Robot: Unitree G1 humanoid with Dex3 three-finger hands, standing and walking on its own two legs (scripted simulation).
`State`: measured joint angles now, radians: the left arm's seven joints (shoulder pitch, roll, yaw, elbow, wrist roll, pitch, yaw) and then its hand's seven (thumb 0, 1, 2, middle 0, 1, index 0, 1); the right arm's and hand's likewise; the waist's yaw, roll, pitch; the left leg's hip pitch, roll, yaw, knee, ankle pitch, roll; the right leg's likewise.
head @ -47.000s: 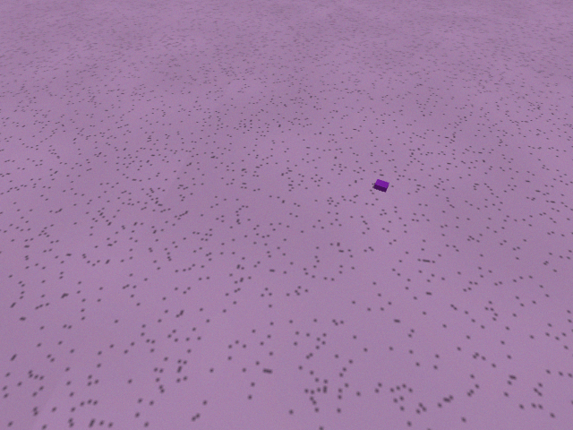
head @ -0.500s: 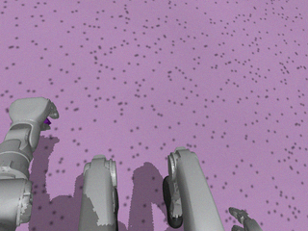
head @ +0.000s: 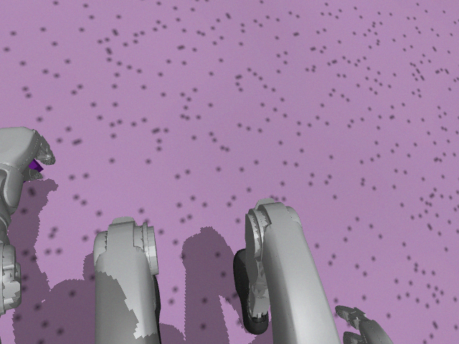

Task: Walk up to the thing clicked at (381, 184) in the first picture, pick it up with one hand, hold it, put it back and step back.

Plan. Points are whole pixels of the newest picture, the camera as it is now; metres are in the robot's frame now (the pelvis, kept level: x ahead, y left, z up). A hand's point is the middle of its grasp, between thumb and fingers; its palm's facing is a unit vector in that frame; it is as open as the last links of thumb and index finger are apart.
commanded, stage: crouch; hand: left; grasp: from above
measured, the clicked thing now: (17, 169) +0.43 +0.34 -0.21
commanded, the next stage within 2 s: lower in 0.24 s
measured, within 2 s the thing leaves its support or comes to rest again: rests again in 1.30 s
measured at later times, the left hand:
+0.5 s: hand (30, 170) +0.43 +0.33 -0.22, palm faces -0.47 -0.08 -0.88, open 4.5 cm
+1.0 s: hand (47, 175) +0.44 +0.32 -0.29, palm faces -0.46 -0.10 -0.88, open 4.2 cm
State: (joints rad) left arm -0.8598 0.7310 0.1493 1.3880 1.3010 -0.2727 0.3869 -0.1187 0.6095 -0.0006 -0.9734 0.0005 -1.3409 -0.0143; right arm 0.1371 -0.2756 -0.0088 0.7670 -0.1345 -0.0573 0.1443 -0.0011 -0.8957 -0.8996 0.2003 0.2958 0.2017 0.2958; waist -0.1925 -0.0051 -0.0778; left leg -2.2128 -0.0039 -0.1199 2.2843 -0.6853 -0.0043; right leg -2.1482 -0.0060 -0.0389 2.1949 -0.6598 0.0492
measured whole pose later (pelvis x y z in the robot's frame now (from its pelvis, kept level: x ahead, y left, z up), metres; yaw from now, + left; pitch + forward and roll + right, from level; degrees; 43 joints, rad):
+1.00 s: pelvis +0.01 +0.00 -0.08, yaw -5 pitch +31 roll -11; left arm -0.93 0.92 0.22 1.66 1.39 -0.32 0.59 -0.12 0.61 0.00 -0.97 0.00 -1.35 -0.03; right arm 0.07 -0.29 0.12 0.79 -0.25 -0.10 0.19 0.00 -0.89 -0.89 0.20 0.30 0.20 0.30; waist -0.28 -0.08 0.03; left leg -2.38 -0.01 -0.20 2.56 -0.73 -0.01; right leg -2.29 0.03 -0.08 2.41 -0.67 0.07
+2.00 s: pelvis +0.00 +0.01 -0.09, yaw -7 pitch +25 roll -14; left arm -0.96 1.04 0.16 1.81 1.34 -0.31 0.69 -0.11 0.57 0.00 -1.00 -0.01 -1.25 -0.03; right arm 0.01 -0.34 0.28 0.73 -0.32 -0.25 0.28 0.00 -0.90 -0.90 0.20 0.30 0.20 0.30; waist -0.33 -0.14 0.14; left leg -2.35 -0.01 -0.26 2.63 -0.74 0.00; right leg -2.24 0.05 -0.14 2.43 -0.65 0.08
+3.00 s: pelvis +0.00 +0.01 -0.08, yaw -8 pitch +24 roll -16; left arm -0.95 1.05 0.15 1.77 1.33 -0.30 0.68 0.00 -0.08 0.63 -0.49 -0.69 -0.44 -0.64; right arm 0.00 -0.36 0.28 0.72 -0.31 -0.27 0.29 0.00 -0.89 -0.90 0.20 0.30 0.20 0.30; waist -0.33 -0.15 0.16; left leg -2.34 -0.01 -0.27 2.62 -0.74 0.01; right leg -2.22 0.05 -0.15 2.41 -0.65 0.08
